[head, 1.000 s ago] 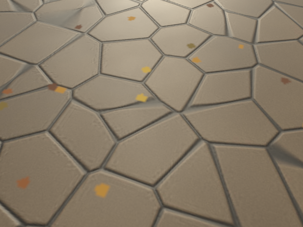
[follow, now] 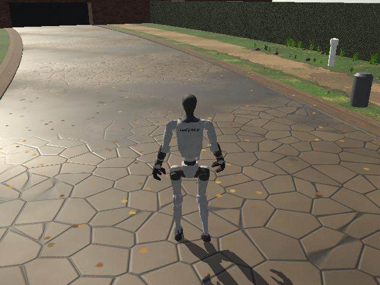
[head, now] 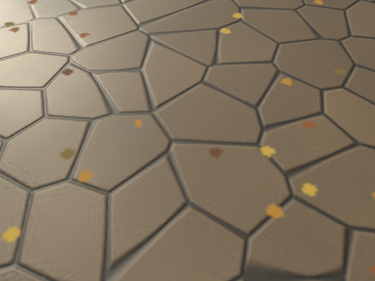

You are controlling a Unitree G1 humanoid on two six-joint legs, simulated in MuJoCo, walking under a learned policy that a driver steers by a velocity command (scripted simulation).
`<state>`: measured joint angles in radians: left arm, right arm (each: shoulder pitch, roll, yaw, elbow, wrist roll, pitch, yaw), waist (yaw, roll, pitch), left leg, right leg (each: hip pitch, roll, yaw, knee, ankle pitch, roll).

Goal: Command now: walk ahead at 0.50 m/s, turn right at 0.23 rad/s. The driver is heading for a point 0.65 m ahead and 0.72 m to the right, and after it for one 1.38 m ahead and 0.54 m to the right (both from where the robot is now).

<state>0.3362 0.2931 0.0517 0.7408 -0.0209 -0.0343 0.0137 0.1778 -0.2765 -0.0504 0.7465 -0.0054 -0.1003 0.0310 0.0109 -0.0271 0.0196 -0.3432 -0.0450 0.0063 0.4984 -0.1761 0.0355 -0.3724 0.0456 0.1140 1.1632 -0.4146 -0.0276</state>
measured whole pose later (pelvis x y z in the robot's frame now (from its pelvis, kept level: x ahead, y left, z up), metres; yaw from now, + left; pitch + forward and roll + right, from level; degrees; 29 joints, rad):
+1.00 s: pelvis +0.55 -0.06 +0.00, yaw -21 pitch +1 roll +1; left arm 0.33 0.31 0.07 0.75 -0.03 -0.02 0.01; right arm 0.17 -0.27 -0.05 0.73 -0.01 -0.09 0.01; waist 0.02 -0.04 0.03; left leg -0.29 -0.02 0.04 0.45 -0.18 0.02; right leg -0.44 0.00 0.08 1.16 -0.38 -0.01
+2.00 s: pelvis +1.02 -0.38 +0.00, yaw -41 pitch +2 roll +1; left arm 0.36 0.29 0.04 0.83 -0.02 -0.06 0.00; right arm 0.14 -0.27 -0.04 0.75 0.00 -0.09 0.04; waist 0.02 -0.02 0.03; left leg -0.40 -0.04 0.05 0.52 -0.16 0.06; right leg -0.29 0.03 0.08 1.15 -0.43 -0.04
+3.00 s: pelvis +1.28 -0.62 +0.00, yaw -29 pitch -1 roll -1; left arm 0.16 0.26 0.02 0.99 0.01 -0.01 0.01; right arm 0.15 -0.24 -0.03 0.79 -0.01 0.01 -0.02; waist 0.02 0.01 0.03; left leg -0.25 0.01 -0.03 0.52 -0.25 -0.01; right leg -0.16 -0.01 -0.04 0.47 -0.30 0.01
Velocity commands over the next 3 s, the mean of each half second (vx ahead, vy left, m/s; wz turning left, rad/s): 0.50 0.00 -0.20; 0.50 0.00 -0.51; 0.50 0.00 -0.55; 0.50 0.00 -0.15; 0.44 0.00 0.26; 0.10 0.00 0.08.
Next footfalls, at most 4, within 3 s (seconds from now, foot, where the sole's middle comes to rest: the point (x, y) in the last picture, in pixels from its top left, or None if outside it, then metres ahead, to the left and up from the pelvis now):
0.38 right None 0.36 -0.15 -0.77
0.84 left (190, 234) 0.66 0.02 -0.77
1.36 right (282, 205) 0.79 -0.35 -0.77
1.88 left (278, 133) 1.17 -0.39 -0.77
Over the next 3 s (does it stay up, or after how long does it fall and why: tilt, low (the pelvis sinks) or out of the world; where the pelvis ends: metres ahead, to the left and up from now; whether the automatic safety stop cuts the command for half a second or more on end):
stays up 1.28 -0.62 0.00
